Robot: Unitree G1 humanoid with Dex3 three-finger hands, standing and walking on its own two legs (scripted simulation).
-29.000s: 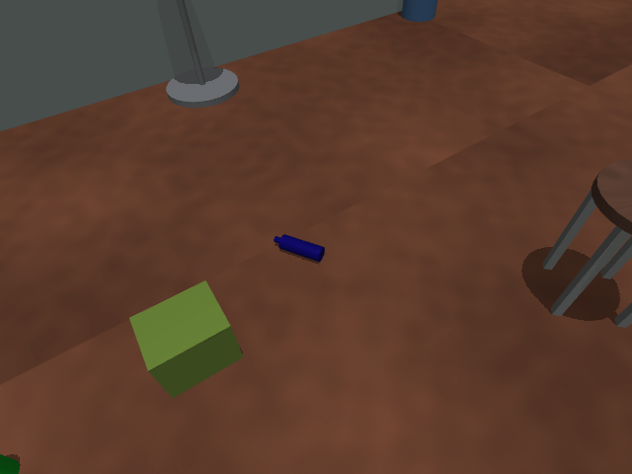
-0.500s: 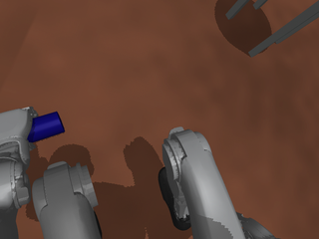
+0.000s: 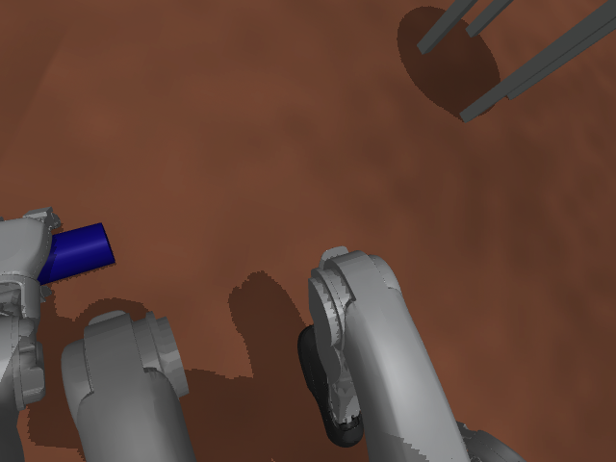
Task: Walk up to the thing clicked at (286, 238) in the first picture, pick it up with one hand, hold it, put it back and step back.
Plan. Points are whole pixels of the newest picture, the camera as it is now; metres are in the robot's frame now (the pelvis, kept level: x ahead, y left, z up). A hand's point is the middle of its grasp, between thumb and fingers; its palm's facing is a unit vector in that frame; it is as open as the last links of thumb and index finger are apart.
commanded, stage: open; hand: left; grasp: from above
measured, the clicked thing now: (23, 266) +0.41 +0.29 -0.26
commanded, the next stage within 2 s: withdraw in 0.52 s
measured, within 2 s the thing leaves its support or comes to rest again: neither
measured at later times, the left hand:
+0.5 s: hand (26, 270) +0.40 +0.28 -0.23, palm faces -0.44 -0.16 -0.89, open 12.8 cm
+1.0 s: hand out of the picture +0.43 +0.30 -0.14, palm faces -0.25 -0.09 -0.96, open 13.8 cm
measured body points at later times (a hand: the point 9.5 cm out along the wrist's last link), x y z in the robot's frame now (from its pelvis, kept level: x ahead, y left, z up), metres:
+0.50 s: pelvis +0.00 +0.00 +0.00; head +0.24 +0.11 +0.37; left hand +0.42 +0.28 -0.18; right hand +0.06 -0.26 -0.07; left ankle +0.06 +0.12 -0.25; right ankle +0.12 -0.15 -0.25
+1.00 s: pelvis +0.01 +0.00 +0.02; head +0.21 +0.09 +0.42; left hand +0.44 +0.30 -0.08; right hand +0.06 -0.28 -0.06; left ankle +0.06 +0.12 -0.25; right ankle +0.12 -0.15 -0.25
